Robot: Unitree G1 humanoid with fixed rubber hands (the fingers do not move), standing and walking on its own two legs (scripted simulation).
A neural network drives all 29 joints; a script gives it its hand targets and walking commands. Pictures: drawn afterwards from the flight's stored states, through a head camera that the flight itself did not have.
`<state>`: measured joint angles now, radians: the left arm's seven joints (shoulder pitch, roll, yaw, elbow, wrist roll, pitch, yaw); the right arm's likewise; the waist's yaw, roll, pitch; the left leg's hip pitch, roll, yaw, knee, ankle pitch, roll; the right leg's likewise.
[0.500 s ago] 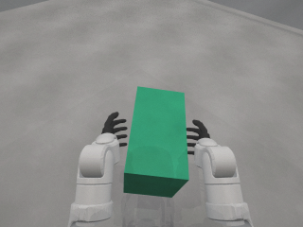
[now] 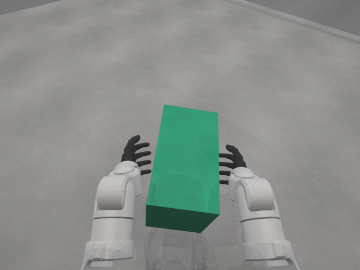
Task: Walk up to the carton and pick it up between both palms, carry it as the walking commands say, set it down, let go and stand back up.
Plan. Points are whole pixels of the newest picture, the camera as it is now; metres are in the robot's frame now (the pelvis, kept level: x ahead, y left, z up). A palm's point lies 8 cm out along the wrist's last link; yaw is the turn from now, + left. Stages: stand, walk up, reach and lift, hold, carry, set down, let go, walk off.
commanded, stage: carry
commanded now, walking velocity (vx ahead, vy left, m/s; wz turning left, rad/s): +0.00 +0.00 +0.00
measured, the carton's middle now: (182, 168) +0.37 +0.01 -0.04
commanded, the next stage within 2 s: hold in 0.66 s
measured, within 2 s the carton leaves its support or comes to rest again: neither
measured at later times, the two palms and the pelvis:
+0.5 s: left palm (132, 169) +0.31 +0.12 +0.05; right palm (238, 177) +0.30 -0.12 +0.04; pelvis +0.00 +0.00 +0.00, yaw +0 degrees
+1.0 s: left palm (122, 177) +0.29 +0.14 +0.05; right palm (232, 179) +0.29 -0.10 +0.04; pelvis -0.01 +0.00 +0.00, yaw +2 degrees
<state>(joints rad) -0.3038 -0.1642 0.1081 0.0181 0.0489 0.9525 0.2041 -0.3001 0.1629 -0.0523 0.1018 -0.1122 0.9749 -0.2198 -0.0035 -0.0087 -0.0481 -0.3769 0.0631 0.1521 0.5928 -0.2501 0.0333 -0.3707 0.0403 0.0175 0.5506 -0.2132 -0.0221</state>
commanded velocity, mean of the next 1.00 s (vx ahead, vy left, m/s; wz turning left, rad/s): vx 0.00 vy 0.00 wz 0.00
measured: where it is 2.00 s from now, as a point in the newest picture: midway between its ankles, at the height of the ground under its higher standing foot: outside the picture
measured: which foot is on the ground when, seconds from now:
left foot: down 0.00-1.00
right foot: down 0.00-1.00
